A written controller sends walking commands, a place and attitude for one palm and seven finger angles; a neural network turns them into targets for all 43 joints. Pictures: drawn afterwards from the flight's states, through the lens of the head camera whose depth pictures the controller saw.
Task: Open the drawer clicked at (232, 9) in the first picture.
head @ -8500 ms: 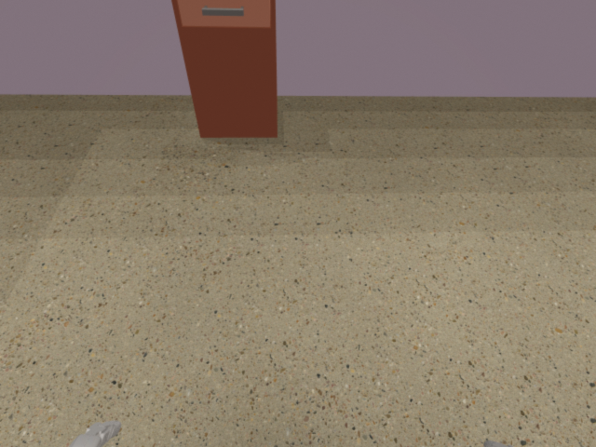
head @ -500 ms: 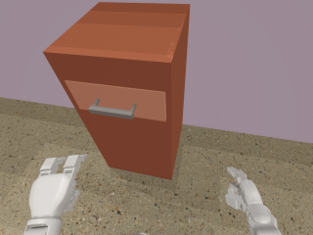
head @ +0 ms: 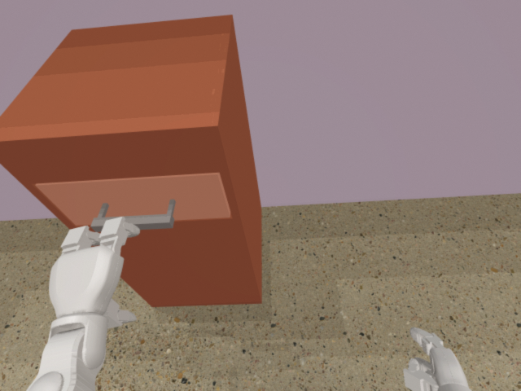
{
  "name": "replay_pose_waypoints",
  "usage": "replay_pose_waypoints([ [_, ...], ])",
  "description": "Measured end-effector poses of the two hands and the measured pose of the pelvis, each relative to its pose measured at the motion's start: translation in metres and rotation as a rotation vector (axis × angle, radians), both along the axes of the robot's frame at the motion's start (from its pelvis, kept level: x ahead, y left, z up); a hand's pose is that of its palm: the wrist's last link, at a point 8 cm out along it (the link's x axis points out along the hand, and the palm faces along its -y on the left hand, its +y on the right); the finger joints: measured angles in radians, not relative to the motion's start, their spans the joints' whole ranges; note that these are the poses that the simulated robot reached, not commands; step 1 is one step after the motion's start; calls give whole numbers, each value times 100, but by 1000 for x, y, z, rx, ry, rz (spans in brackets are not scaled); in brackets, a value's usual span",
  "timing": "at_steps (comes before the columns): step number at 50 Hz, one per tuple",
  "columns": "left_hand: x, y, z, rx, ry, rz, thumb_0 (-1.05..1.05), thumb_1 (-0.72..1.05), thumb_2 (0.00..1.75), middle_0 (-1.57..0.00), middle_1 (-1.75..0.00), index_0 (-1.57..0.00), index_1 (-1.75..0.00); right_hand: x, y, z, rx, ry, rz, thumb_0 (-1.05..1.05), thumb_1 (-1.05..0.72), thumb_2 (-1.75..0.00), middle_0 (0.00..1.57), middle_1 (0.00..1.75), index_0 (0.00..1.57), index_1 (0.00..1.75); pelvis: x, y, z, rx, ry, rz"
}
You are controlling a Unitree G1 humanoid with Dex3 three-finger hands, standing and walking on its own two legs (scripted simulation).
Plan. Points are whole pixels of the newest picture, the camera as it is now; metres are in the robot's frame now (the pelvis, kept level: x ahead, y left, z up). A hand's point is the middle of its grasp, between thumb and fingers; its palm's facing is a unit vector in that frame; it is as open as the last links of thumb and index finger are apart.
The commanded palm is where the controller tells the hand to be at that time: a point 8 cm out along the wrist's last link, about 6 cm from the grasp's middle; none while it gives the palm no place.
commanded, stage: raise the hand with hooked fingers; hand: left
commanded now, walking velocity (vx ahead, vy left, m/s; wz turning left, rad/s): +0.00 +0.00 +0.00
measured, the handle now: (135, 214) +0.46 +0.33 -0.07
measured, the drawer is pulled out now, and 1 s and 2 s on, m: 0.00 0.00 0.00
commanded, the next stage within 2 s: move the hooked fingers above the handle in 0.74 s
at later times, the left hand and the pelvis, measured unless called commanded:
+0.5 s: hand (64, 256) +0.28 +0.31 +0.09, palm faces -0.01 -0.11 -0.99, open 13.8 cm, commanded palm +0.24 +0.31 +0.15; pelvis -0.03 +0.06 +0.02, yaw +1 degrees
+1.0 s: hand (64, 269) +0.26 +0.31 +0.07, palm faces -0.02 -0.09 -1.00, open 13.9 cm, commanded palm +0.25 +0.32 +0.14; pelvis -0.04 +0.06 +0.02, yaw +2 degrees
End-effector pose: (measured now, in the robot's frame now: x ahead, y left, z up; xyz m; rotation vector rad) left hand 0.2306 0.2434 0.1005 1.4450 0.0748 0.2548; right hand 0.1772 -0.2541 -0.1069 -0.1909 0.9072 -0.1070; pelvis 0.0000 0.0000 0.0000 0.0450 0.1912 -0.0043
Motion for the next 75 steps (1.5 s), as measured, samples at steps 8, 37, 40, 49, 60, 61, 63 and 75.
replay_pose_waypoints([
  [8,11,5,15,3,38,-69,-1,-42,33,-32,-115,-32,-115,14,39,29,-2,-80,32,1,-90,-90,20,30,20,30,-8,18,10,-22,-74,6],
  [37,1,82,47,36,18,-134,-1,-49,30,-33,-120,-32,-120,-58,106,16,16,82,99,1,-90,-90,21,30,20,30,-38,71,19,-59,-136,46],
  [40,2,89,49,32,16,-82,-1,-49,30,-32,-120,-32,-120,-57,106,15,26,77,95,1,-90,-90,21,30,20,30,-40,70,19,-58,-134,48],
  [49,13,72,27,14,131,-111,-1,-49,30,-32,-120,-32,-120,-40,98,28,9,4,96,1,-90,-90,21,30,20,30,-40,59,19,-53,-135,45],
  [60,29,82,24,46,106,-63,-1,-49,30,-32,-120,-32,-120,-39,66,23,-27,24,59,1,-90,-90,21,30,20,30,-34,40,16,-50,-91,42],
  [61,30,84,22,48,116,-51,-1,-49,30,-32,-120,-32,-120,-41,63,21,-29,33,56,1,-90,-90,21,30,20,30,-33,39,15,-50,-85,43],
  [63,34,84,16,47,143,-38,-1,-49,30,-32,-120,-32,-120,-44,57,18,-36,51,48,1,-90,-90,21,30,20,30,-32,36,14,-50,-74,44],
  [75,70,66,0,57,127,-128,-1,-49,30,-32,-120,-32,-120,-64,28,3,-74,131,-41,1,-90,-90,21,30,20,30,-22,26,6,-49,-7,29],
])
